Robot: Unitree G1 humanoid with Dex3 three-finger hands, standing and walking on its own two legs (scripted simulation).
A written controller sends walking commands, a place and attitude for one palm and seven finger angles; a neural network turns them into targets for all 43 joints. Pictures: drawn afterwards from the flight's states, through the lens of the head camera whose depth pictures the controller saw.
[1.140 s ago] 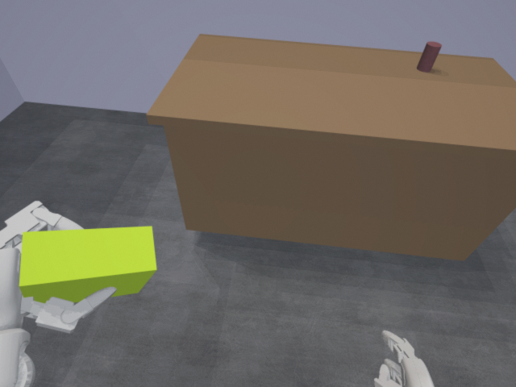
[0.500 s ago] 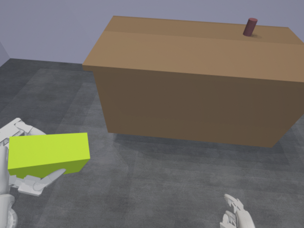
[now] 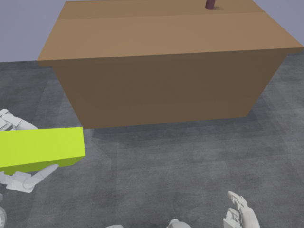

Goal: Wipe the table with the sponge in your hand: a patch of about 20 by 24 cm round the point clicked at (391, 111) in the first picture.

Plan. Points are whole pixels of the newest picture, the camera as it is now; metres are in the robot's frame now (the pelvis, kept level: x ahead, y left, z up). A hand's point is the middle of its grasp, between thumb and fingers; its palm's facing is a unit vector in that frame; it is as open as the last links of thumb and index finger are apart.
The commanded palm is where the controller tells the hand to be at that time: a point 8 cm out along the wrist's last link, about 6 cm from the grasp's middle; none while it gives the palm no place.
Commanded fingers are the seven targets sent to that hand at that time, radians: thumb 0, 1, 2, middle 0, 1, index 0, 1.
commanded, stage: walk to a spot facing it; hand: left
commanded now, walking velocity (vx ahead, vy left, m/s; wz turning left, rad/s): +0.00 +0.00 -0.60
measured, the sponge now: (54, 150) +0.23 +0.21 +0.16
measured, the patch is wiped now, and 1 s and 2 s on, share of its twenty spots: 0.00 0.00 0.00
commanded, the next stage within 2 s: turn to face it in 1.34 s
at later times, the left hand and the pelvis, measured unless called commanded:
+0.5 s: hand (99, 130) +0.25 +0.11 +0.20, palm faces +0.12 -0.86 -0.50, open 9.6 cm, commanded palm +0.22 +0.17 +0.20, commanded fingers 0.00 0.10 1.30 -1.20 -1.60 -1.20 -1.60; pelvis -0.02 -0.05 +0.03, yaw -17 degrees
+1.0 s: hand (205, 108) +0.33 -0.08 +0.18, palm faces -0.09 -0.88 -0.47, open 9.6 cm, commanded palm +0.28 +0.01 +0.20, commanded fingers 0.00 0.10 1.30 -1.20 -1.60 -1.20 -1.60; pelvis +0.00 -0.15 -0.02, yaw -32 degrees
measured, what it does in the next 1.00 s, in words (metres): steps to the right, turning right: left foot, then right foot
